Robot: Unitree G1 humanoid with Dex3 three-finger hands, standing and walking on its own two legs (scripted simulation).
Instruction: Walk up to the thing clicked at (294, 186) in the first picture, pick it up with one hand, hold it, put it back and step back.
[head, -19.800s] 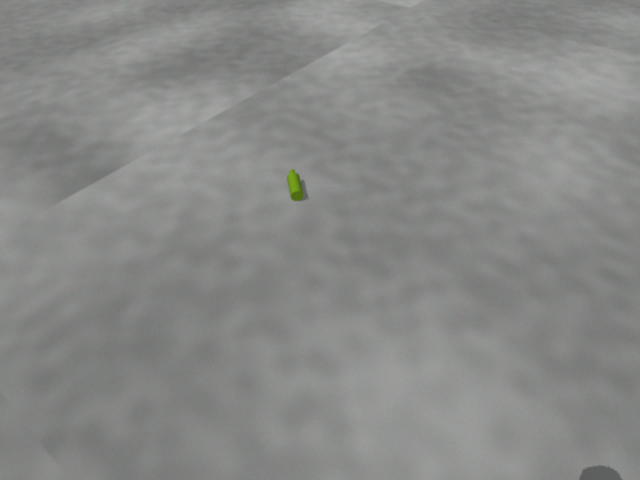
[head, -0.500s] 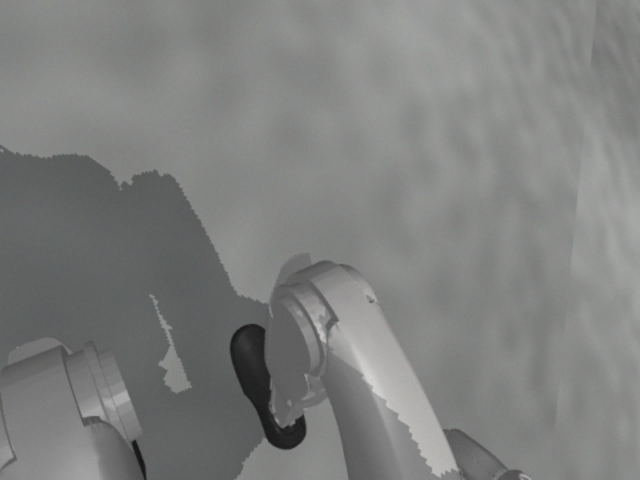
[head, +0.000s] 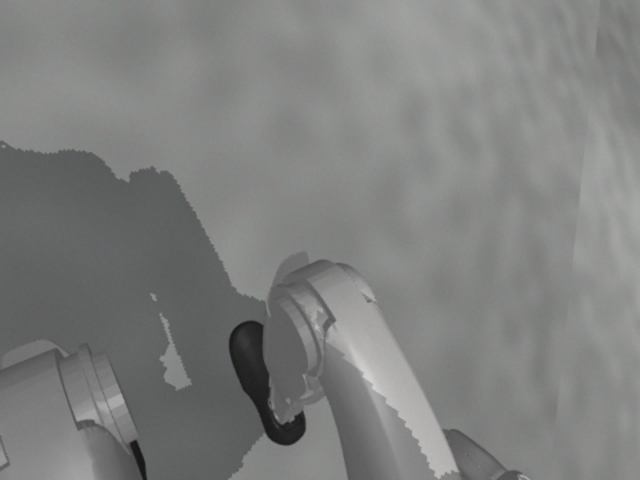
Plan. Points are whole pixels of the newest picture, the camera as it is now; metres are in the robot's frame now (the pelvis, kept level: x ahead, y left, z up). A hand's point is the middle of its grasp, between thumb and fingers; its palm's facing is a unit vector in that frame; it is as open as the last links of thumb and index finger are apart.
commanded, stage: close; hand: left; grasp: from above
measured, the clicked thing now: out of the picture +0.45 +0.36 -0.28
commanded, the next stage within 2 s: settle in 0.14 s
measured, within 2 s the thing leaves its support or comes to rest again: leaves its support in 0.52 s
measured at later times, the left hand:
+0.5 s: hand out of the picture +0.44 +0.33 -0.26, palm faces -0.43 -0.18 -0.88, open 8.9 cm
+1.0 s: hand out of the picture +0.44 +0.34 -0.16, palm faces -0.45 -0.12 -0.88, open 8.8 cm
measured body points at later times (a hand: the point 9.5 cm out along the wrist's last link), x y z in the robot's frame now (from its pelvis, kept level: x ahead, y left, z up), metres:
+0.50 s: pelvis +0.00 +0.00 +0.00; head +0.28 +0.14 +0.33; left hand +0.46 +0.34 -0.21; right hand +0.07 -0.25 -0.05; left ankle +0.06 +0.11 -0.28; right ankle +0.13 -0.11 -0.28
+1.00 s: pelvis +0.00 -0.01 +0.02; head +0.24 +0.10 +0.39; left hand +0.46 +0.34 -0.11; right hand +0.09 -0.27 -0.07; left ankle +0.06 +0.11 -0.28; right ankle +0.13 -0.11 -0.28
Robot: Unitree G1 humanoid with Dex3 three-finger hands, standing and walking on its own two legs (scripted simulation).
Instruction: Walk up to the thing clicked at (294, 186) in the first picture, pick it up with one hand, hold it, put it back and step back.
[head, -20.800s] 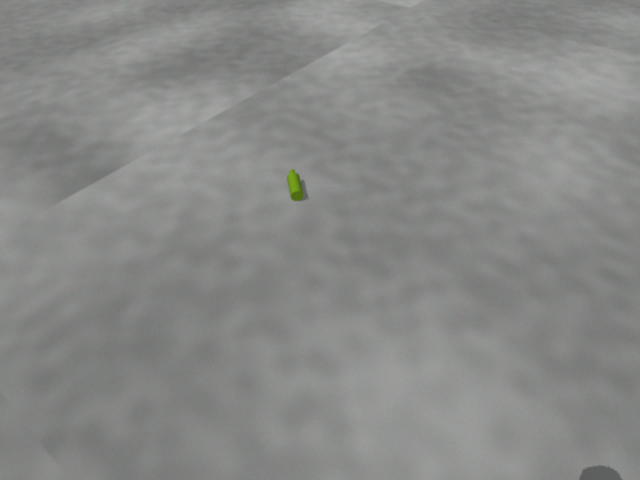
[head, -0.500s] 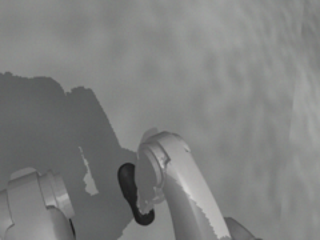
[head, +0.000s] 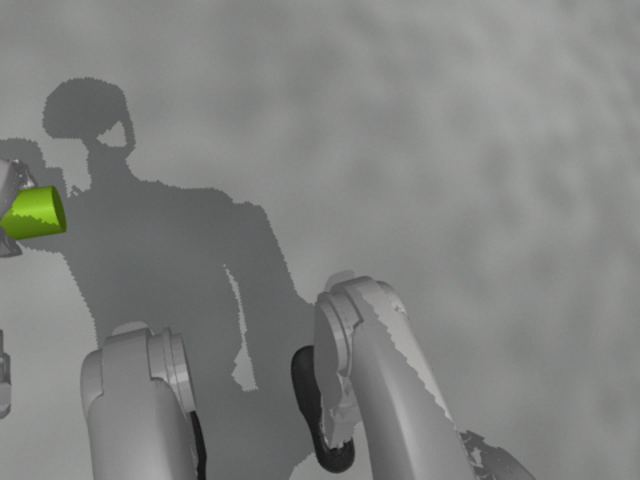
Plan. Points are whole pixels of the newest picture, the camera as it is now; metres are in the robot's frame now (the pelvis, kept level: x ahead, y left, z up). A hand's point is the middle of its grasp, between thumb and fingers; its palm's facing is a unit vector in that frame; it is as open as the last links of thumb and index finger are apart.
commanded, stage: settle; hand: left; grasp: from above
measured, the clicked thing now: out of the picture +0.47 +0.34 -0.20
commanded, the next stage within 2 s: lift in 0.18 s
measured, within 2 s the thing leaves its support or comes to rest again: neither
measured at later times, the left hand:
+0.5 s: hand out of the picture +0.46 +0.32 -0.12, palm faces -0.45 -0.09 -0.89, open 8.8 cm
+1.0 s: hand out of the picture +0.38 +0.31 +0.05, palm faces -0.43 -0.11 -0.90, open 8.9 cm
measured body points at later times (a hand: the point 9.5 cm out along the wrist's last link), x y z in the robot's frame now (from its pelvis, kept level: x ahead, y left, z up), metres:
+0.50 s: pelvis +0.00 +0.00 +0.03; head +0.23 +0.08 +0.41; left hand +0.48 +0.32 -0.07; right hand +0.05 -0.27 -0.07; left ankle +0.07 +0.12 -0.29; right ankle +0.11 -0.11 -0.29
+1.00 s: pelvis +0.00 +0.01 +0.15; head +0.17 +0.06 +0.56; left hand +0.40 +0.32 +0.10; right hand +0.13 -0.25 +0.03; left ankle +0.07 +0.12 -0.29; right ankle +0.11 -0.11 -0.29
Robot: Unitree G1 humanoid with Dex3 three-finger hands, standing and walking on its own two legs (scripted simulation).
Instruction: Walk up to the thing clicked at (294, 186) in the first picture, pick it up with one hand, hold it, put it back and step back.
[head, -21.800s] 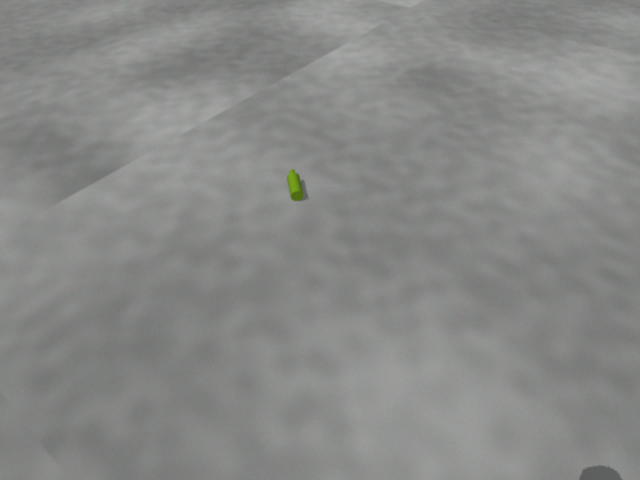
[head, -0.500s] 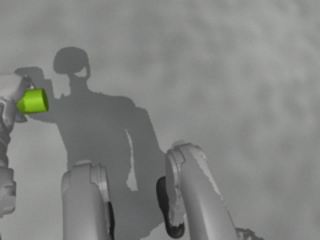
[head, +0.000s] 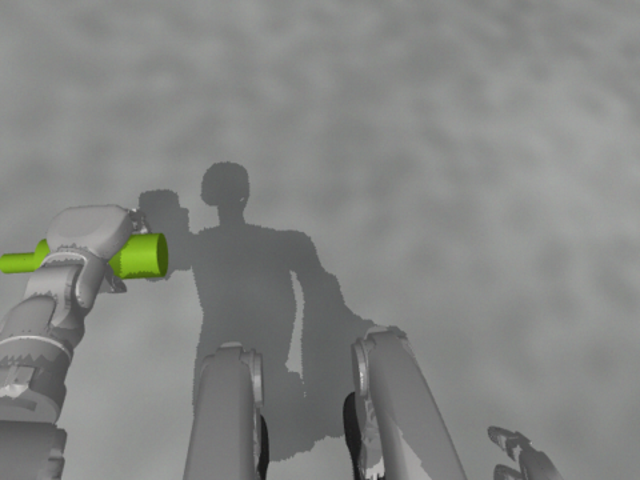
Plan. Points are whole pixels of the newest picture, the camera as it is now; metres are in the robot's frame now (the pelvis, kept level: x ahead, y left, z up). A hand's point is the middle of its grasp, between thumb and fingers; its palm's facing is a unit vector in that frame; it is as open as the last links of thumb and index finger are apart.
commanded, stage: lift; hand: left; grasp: from above
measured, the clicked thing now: (86, 259) +0.43 +0.30 -0.12
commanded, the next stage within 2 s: hold in 0.98 s
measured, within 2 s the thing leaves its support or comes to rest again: neither
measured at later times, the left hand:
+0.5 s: hand (49, 238) +0.37 +0.23 +0.10, palm faces -0.45 -0.07 -0.89, open 8.9 cm
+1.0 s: hand (17, 159) +0.39 +0.21 +0.18, palm faces -0.45 -0.08 -0.89, open 8.9 cm
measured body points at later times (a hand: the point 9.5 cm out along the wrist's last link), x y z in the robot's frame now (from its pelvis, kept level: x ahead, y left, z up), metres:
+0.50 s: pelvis +0.03 +0.00 +0.18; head +0.11 +0.01 +0.62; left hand +0.39 +0.23 +0.15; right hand +0.13 -0.27 +0.06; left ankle +0.08 +0.10 -0.44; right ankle +0.10 -0.13 -0.44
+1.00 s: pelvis +0.07 -0.01 +0.26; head +0.13 -0.02 +0.70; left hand +0.41 +0.21 +0.24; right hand +0.16 -0.27 +0.13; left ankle +0.08 +0.10 -0.44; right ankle +0.10 -0.13 -0.44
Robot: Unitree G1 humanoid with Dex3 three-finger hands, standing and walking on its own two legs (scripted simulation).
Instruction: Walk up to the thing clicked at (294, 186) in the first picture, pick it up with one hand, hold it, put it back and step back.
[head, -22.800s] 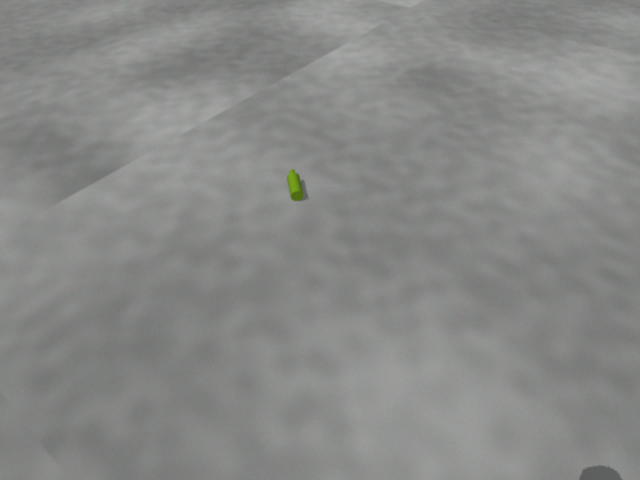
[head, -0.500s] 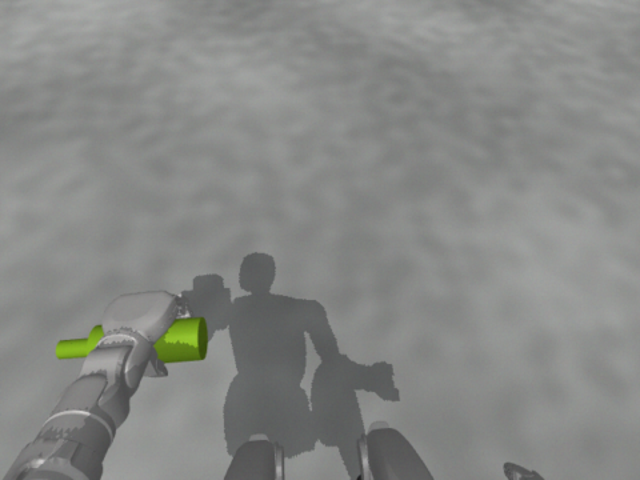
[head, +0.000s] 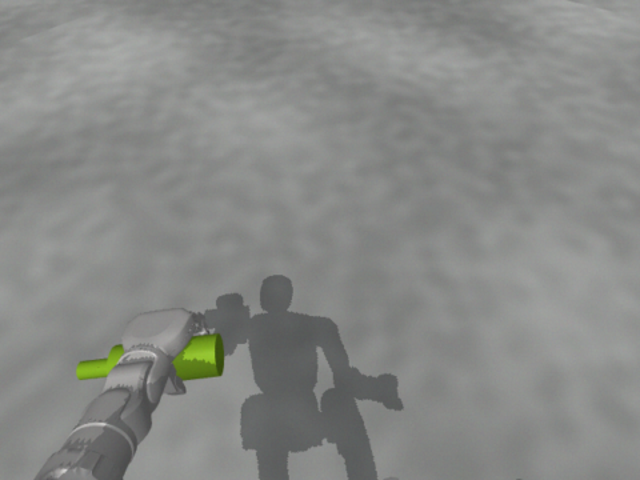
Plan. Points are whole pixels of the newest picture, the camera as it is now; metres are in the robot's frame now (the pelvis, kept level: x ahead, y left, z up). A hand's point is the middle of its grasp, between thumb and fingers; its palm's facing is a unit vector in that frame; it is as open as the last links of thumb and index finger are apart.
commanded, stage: hold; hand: left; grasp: from above
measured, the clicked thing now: (151, 362) +0.33 +0.25 -0.09
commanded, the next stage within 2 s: crouch in 1.98 s
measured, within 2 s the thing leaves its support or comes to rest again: neither
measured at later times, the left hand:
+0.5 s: hand (158, 349) +0.32 +0.22 -0.02, palm faces -0.45 -0.04 -0.89, open 8.9 cm
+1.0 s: hand (149, 358) +0.30 +0.22 +0.00, palm faces -0.45 -0.04 -0.89, open 8.9 cm
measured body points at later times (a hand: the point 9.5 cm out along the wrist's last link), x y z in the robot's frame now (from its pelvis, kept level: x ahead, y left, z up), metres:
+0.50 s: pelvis +0.01 +0.00 +0.02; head +0.03 -0.02 +0.47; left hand +0.34 +0.22 +0.03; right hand +0.13 -0.27 -0.10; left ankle +0.01 +0.11 -0.70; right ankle +0.03 -0.12 -0.70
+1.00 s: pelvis +0.00 +0.00 +0.03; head +0.01 -0.02 +0.48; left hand +0.32 +0.22 +0.05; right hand +0.13 -0.25 -0.08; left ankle +0.01 +0.11 -0.70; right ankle +0.03 -0.12 -0.70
